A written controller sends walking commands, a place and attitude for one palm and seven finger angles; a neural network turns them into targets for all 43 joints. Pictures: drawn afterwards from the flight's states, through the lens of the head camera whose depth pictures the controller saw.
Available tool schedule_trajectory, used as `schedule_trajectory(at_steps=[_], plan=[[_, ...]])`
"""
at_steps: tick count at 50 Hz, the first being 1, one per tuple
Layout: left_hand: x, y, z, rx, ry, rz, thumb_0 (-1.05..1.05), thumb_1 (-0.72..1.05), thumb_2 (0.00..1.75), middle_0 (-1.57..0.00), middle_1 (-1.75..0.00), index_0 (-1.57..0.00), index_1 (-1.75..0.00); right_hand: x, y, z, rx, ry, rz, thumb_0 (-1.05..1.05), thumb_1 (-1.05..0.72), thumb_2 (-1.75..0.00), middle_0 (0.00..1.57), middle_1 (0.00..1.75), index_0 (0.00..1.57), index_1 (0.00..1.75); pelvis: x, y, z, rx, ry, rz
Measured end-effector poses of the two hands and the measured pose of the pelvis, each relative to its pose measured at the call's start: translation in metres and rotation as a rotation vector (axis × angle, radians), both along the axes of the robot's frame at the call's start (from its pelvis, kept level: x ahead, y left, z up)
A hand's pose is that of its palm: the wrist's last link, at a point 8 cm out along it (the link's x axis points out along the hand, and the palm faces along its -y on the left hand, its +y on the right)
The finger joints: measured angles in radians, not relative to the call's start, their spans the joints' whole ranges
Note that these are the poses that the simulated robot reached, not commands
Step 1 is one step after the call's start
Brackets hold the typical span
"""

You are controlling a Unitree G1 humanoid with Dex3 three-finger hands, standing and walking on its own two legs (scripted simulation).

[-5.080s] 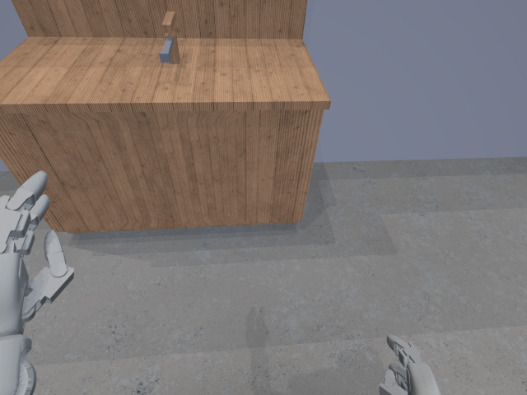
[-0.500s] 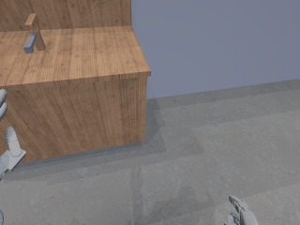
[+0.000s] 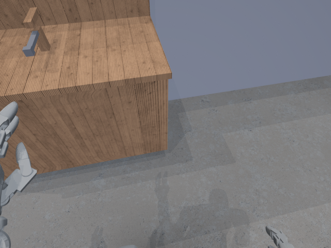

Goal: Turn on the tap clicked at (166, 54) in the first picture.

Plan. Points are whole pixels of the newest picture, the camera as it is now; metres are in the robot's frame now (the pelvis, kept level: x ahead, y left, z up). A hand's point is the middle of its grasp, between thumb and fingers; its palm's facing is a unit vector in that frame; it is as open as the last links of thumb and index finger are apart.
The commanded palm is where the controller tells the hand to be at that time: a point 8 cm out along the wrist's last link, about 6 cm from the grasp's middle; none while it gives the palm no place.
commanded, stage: take the last steps up to it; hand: left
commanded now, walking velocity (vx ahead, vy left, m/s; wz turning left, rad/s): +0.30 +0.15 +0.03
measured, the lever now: (28, 51) +0.73 +0.56 +0.05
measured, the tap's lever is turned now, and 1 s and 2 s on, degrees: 0 0 0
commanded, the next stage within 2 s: come to a stop and stand still in 1.14 s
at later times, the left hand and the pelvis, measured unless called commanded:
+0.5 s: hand (34, 125) +0.31 +0.28 +0.16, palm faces +0.45 -0.78 -0.43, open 7.4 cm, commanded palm +0.26 +0.31 +0.18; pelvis +0.10 +0.03 +0.00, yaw +1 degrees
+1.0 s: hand (31, 77) +0.42 +0.33 +0.18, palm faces +0.37 -0.81 -0.46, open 7.4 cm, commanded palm +0.37 +0.38 +0.18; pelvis +0.21 +0.10 -0.01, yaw -1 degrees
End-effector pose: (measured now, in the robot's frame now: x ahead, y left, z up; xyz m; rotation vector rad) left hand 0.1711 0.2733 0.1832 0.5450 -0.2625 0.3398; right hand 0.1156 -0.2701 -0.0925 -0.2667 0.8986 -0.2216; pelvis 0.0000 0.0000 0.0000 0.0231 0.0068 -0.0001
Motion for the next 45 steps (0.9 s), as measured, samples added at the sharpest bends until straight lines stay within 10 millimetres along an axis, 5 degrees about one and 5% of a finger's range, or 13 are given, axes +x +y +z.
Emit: schedule_trajectory(at_steps=[7, 15, 21, 27, 34, 41, 45], plan=[[0.044, 0.028, 0.001, -0.006, -0.101, -0.025, 0.02, 0.89, 0.9, -0.22, -0.31, -0.22, -0.3, 0.055, 0.046, 0.007, 0.041, -0.137, -0.007, 0.02, -0.91, -0.9, 0.19, 0.3, 0.2, 0.3, 0.024, 0.022, -0.009, -0.002, -0.015, -0.006], [0.062, 0.02, 0.021, 0.051, -0.08, -0.048, 0.02, 0.89, 0.9, -0.21, -0.31, -0.21, -0.3, 0.098, 0.093, 0.001, 0.188, -0.19, 0.055, 0.01, -0.9, -0.9, 0.2, 0.3, 0.2, 0.3, 0.058, 0.025, -0.005, -0.009, 0.004, -0.009], [0.075, 0.03, 0.006, 0.037, -0.031, 0.047, 0.01, 0.89, 0.9, -0.22, -0.31, -0.22, -0.3, 0.123, 0.087, -0.026, 0.184, -0.092, 0.107, 0.01, -0.9, -0.9, 0.2, 0.3, 0.21, 0.3, 0.085, 0.024, -0.013, -0.008, -0.011, 0.023], [0.107, 0.046, -0.01, -0.057, 0.03, 0.087, 0.02, 0.89, 0.9, -0.22, -0.31, -0.22, -0.3, 0.143, 0.069, -0.009, 0.102, -0.037, 0.094, 0.02, -0.91, -0.9, 0.2, 0.3, 0.21, 0.3, 0.11, 0.035, 0.002, 0.013, -0.002, 0.03], [0.152, 0.059, 0.009, 0.007, -0.061, -0.059, 0.02, 0.89, 0.9, -0.22, -0.31, -0.22, -0.3, 0.178, 0.074, 0.013, -0.009, -0.089, 0.049, 0.02, -0.91, -0.9, 0.2, 0.3, 0.2, 0.3, 0.144, 0.069, -0.002, 0.009, -0.008, 0.013], [0.195, 0.104, 0.018, 0.063, -0.158, -0.067, 0.02, 0.89, 0.9, -0.22, -0.31, -0.22, -0.3, 0.212, 0.124, 0.013, 0.055, -0.178, -0.016, 0.02, -0.91, -0.9, 0.19, 0.3, 0.2, 0.3, 0.175, 0.097, -0.011, -0.005, -0.011, -0.012], [0.208, 0.109, 0.018, 0.021, -0.126, -0.046, 0.02, 0.89, 0.9, -0.21, -0.31, -0.21, -0.3, 0.222, 0.154, 0.009, 0.137, -0.178, 0.007, 0.01, -0.91, -0.9, 0.2, 0.3, 0.2, 0.3, 0.189, 0.104, -0.005, -0.008, 0.006, -0.02]])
